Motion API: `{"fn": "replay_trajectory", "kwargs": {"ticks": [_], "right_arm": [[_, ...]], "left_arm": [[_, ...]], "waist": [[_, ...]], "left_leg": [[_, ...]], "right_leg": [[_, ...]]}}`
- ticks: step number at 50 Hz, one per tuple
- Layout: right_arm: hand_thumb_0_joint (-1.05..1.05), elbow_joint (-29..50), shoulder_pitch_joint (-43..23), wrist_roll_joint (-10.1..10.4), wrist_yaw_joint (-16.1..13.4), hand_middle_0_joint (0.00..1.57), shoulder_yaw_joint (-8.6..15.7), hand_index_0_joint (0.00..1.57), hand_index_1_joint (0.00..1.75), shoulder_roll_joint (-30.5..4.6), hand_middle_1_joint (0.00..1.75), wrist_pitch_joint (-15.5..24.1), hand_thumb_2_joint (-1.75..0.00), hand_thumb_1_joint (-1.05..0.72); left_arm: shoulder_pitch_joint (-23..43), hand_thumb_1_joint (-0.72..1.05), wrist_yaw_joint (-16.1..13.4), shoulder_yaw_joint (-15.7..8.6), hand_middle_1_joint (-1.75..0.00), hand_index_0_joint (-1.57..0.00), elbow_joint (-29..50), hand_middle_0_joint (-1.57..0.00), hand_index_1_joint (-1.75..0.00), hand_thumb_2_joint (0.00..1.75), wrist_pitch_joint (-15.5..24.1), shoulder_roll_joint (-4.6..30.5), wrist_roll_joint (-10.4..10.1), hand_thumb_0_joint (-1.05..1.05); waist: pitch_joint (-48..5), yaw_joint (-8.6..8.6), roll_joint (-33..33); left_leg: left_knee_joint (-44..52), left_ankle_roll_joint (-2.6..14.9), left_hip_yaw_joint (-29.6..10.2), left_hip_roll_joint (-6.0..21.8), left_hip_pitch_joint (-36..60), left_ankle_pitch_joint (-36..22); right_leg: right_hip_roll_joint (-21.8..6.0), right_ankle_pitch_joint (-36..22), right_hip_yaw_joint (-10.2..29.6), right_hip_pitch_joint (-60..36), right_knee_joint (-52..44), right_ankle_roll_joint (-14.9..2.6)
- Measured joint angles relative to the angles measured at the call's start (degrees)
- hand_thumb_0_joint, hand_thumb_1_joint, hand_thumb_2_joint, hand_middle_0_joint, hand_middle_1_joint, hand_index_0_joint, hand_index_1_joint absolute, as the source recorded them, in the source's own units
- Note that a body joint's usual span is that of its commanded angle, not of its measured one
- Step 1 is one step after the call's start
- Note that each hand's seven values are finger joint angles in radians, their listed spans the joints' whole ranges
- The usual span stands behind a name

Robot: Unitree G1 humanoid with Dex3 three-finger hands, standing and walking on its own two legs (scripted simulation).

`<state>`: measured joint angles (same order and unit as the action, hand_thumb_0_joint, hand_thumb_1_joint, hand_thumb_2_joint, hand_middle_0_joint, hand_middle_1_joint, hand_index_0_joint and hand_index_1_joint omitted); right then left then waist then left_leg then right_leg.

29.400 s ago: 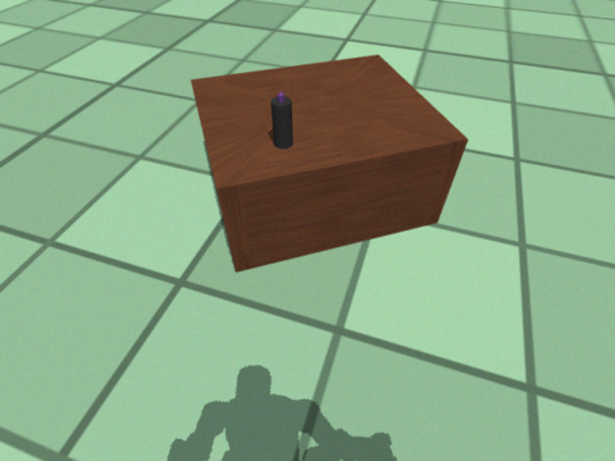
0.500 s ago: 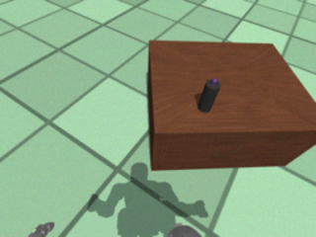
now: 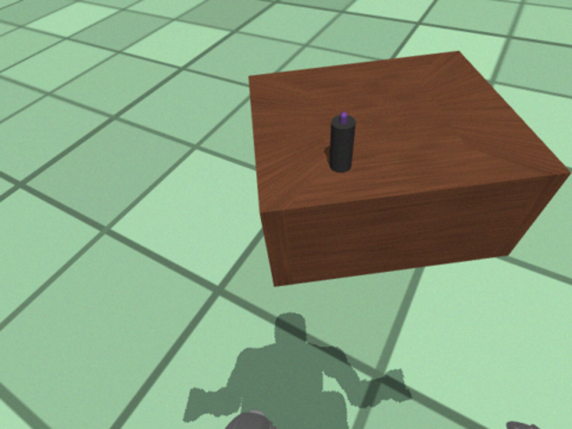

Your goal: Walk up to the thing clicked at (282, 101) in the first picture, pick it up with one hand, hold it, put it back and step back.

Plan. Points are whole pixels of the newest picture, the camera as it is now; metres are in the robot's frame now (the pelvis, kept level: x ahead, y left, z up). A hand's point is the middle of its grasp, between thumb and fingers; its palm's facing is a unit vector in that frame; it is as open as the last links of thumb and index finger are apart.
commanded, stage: step back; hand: right
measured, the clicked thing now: (342, 140) +0.94 -0.11 -0.21
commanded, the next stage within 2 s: stand in 1.56 s
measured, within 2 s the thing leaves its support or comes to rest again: neither
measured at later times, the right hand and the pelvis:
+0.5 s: hand out of the picture -0.02 -0.30 -0.13, palm faces -0.14 +0.88 -0.44, open 7.4 cm; pelvis -0.16 -0.04 +0.00, yaw +5 degrees
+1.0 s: hand out of the picture -0.14 -0.29 -0.15, palm faces -0.13 +0.93 -0.34, open 7.4 cm; pelvis -0.22 -0.03 +0.00, yaw +6 degrees
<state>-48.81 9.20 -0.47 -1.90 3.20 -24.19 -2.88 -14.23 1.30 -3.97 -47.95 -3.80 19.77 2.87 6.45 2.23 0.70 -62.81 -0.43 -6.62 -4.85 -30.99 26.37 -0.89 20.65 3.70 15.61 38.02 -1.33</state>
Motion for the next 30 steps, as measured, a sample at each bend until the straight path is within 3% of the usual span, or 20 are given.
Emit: {"fn": "replay_trajectory", "kwargs": {"ticks": [2, 5, 10, 13, 15, 18, 22, 25, 27, 29, 30], "right_arm": [[0.01, -0.17, 1.44, 0.14, -0.26, 0.21, -0.34, 0.2, 0.3, -0.13, 0.3, 0.64, -0.9, -0.9], [0.01, -0.7, 2.92, 0.03, -0.52, 0.21, -0.86, 0.2, 0.3, 0.23, 0.3, 1.04, -0.9, -0.9], [0.01, -1.43, 3.71, -0.73, -0.15, 0.21, -1.43, 0.2, 0.3, 2.09, 0.3, 1.1, -0.9, -0.9], [0.01, -1.41, 3.59, -0.91, 0.46, 0.21, -1.42, 0.2, 0.3, 3.13, 0.3, 1.68, -0.9, -0.9], [0.01, -1.55, 2.85, -1.23, 0.9, 0.21, -1.47, 0.21, 0.3, 4.21, 0.3, 1.46, -0.9, -0.9], [0.01, -0.86, 2.63, -1.92, 1.43, 0.21, -1.68, 0.21, 0.3, 3.36, 0.3, 1.16, -0.9, -0.9], [0.01, 0.0, 1.25, -2.38, 1.02, 0.21, -1.63, 0.21, 0.31, 3.04, 0.3, 0.95, -0.9, -0.9], [0.01, 1.01, -0.71, -2.19, 1.25, 0.21, -1.22, 0.21, 0.31, 2.6, 0.3, 1.23, -0.9, -0.9], [0.01, 1.7, -2.29, -2.18, 1.6, 0.21, -0.98, 0.21, 0.3, 2.14, 0.3, 1.28, -0.9, -0.9], [0.01, 2.26, -3.85, -2.27, 2.17, 0.21, -0.84, 0.21, 0.31, 1.58, 0.3, 0.96, -0.9, -0.9], [0.01, 2.05, -4.6, -2.22, 2.31, 0.21, -0.51, 0.21, 0.3, 0.82, 0.3, 0.72, -0.9, -0.9]], "left_arm": [[0.77, 0.91, -0.48, -0.23, -0.3, -0.2, 0.54, -0.21, -0.3, 0.9, -0.01, -0.13, 0.0, 0.01], [2.69, 0.9, -1.36, -0.51, -0.3, -0.2, 2.69, -0.21, -0.3, 0.9, 0.47, 0.42, 0.06, 0.01], [6.86, 0.91, -2.57, -0.68, -0.3, -0.2, 6.15, -0.21, -0.3, 0.9, 0.92, 1.41, -0.31, 0.0], [8.75, 0.91, -2.49, -0.2, -0.3, -0.2, 6.61, -0.21, -0.3, 0.9, 0.45, 2.12, -0.9, 0.0], [9.19, 0.91, -2.31, -0.05, -0.3, -0.2, 5.67, -0.21, -0.3, 0.9, -0.13, 2.51, -1.27, 0.0], [8.03, 0.91, -2.15, 0.43, -0.3, -0.2, 3.45, -0.21, -0.3, 0.9, -1.06, 1.17, -1.46, 0.0], [5.6, 0.91, -1.61, 0.28, -0.3, -0.2, 1.8, -0.21, -0.3, 0.9, -0.9, 1.32, -1.97, 0.0], [3.99, 0.91, -1.6, 0.1, -0.3, -0.2, 0.55, -0.21, -0.3, 0.9, 0.23, 1.93, -1.88, 0.0], [2.36, 0.91, -1.63, 0.4, -0.3, -0.2, -0.66, -0.21, -0.3, 0.9, 1.53, 2.34, -1.87, 0.0], [0.64, 0.91, -1.82, 0.52, -0.3, -0.2, -2.61, -0.21, -0.3, 0.9, 3.07, 2.62, -1.8, 0.0], [0.65, 0.91, -2.08, 0.39, -0.3, -0.2, -4.33, -0.21, -0.3, 0.9, 3.63, 1.75, -1.5, 0.0]], "waist": [[-0.37, -0.81, 0.37], [0.56, -1.54, 0.82], [3.3, -2.1, -0.22], [4.4, -2.44, -2.27], [5.16, -1.6, -5.28], [3.59, -2.74, -3.09], [0.97, -1.95, -2.46], [0.42, -1.23, -2.34], [0.16, -0.69, -2.12], [-0.17, -0.39, -1.49], [0.59, -0.81, 1.01]], "left_leg": [[-3.28, -0.17, -0.43, -1.26, 0.66, -0.88], [-0.9, -0.71, 0.32, -0.87, 4.24, -0.04], [12.26, -0.7, 4.28, 1.32, 11.11, 2.49], [23.64, 1.1, 6.33, 1.74, 15.65, -4.37], [24.05, 2.17, 7.87, 0.39, 15.84, -5.73], [23.02, 2.82, 6.41, 2.76, 14.12, -6.54], [26.5, 2.14, 6.47, 5.27, 12.52, -10.53], [27.76, 1.75, 6.82, 6.4, 10.6, -12.95], [27.2, 1.63, 7.8, 7.19, 9.17, -13.6], [24.54, 1.18, 8.72, 8.25, 7.23, -13.13], [22.43, 1.43, 7.46, 9.77, 6.51, -12.44]], "right_leg": [[-0.23, -1.81, -0.94, 0.95, -1.57, -0.2], [0.28, -3.43, -2.79, 2.92, -1.74, -0.85], [0.16, -4.84, -6.58, 6.62, 0.76, -1.6], [-1.08, -4.91, -7.92, 9.11, 4.0, -1.34], [-1.84, -3.97, -5.7, 10.09, 5.95, -0.77], [3.02, 8.97, -2.36, 12.27, 18.87, 0.33], [6.49, 9.0, 2.63, 11.76, 31.64, 0.75], [4.72, 7.94, 2.56, 6.45, 25.03, 1.58], [2.3, 8.14, 1.25, 1.43, 13.41, 1.99], [0.78, 4.71, -0.13, -4.24, -0.73, 1.98], [2.31, 2.91, -1.27, -5.59, -2.88, 1.98]]}}
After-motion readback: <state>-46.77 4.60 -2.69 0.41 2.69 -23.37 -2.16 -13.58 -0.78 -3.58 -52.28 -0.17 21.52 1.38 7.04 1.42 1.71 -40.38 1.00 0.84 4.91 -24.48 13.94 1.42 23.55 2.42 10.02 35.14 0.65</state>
